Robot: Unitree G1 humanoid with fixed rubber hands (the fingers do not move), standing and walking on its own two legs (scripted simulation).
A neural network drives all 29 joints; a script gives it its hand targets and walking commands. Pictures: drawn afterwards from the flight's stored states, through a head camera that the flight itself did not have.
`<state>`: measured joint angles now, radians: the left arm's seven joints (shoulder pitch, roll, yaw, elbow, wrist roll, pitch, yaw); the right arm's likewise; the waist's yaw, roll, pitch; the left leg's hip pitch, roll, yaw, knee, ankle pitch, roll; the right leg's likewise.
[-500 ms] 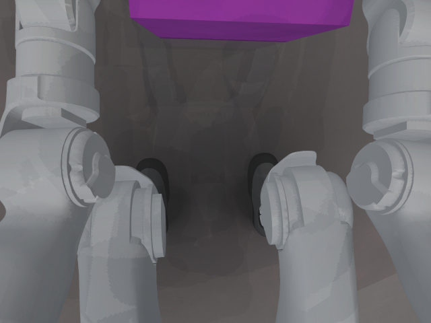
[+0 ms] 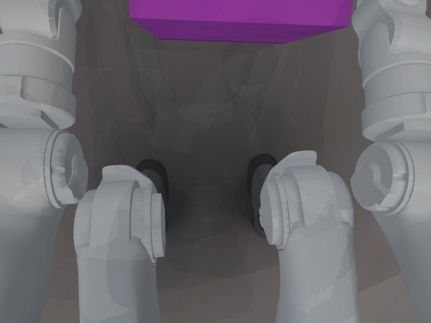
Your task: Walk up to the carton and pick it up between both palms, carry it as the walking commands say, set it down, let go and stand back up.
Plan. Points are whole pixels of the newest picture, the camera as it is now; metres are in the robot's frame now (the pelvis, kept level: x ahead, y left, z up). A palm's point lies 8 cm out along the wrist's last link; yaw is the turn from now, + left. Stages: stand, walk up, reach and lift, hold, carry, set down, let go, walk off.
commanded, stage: set down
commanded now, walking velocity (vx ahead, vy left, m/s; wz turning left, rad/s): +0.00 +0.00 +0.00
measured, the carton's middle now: out of the picture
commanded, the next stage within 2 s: let go in 1.54 s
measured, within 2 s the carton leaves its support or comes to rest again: neither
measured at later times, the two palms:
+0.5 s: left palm out of the picture +0.60 +0.15 -0.13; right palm out of the picture +0.54 -0.25 -0.13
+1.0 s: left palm out of the picture +0.60 +0.16 +0.01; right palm out of the picture +0.53 -0.25 +0.02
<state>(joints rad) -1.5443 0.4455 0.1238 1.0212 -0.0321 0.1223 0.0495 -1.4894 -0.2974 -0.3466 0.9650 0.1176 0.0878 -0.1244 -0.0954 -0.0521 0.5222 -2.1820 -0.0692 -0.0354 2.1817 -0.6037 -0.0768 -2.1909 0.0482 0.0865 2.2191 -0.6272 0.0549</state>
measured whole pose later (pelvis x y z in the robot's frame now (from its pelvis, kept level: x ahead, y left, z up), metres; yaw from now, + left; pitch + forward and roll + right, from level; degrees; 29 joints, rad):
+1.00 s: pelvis -0.01 +0.03 +0.11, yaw -4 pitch +28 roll -2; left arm -1.51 0.52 0.08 0.75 -0.12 0.42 0.08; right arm -1.45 -0.39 -0.30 0.72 0.24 0.41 -0.12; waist -0.09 -0.01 0.52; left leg -1.80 -0.03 -0.03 1.88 -0.57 0.00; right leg -1.77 0.05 0.08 1.86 -0.57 0.07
